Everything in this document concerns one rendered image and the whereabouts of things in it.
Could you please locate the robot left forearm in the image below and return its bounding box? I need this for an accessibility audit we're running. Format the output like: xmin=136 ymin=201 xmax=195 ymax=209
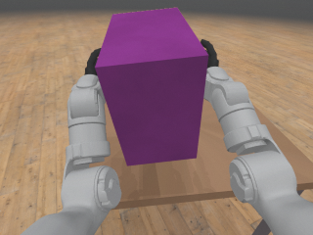
xmin=61 ymin=74 xmax=111 ymax=200

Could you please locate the robot right forearm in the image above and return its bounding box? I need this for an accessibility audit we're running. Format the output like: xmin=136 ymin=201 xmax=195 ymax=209
xmin=203 ymin=67 xmax=297 ymax=189

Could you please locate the robot right hand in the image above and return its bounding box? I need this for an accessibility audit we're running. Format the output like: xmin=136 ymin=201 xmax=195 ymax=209
xmin=201 ymin=39 xmax=219 ymax=68

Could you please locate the right robot upper arm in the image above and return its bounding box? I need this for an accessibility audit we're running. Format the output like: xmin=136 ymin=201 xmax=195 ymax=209
xmin=229 ymin=150 xmax=313 ymax=235

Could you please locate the carton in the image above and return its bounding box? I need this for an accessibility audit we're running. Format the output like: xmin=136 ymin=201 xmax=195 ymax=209
xmin=95 ymin=7 xmax=209 ymax=166

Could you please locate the robot left hand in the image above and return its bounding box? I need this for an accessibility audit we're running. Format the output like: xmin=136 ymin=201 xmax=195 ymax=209
xmin=85 ymin=48 xmax=102 ymax=75

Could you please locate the table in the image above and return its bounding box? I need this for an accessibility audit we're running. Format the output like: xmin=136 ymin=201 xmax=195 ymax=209
xmin=89 ymin=99 xmax=313 ymax=235

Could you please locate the left robot upper arm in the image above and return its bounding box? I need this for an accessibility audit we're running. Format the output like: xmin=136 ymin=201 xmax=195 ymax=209
xmin=21 ymin=165 xmax=122 ymax=235

